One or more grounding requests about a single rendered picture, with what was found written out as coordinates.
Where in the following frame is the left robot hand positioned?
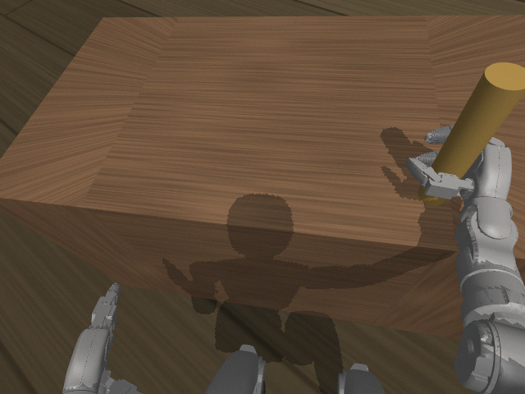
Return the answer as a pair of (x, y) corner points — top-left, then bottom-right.
(62, 282), (142, 394)

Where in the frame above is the right robot arm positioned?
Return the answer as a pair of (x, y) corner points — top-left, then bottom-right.
(454, 196), (525, 394)

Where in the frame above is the can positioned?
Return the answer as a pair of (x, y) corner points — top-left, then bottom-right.
(418, 62), (525, 206)

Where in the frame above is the right robot hand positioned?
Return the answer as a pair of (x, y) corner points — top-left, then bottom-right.
(406, 125), (512, 206)

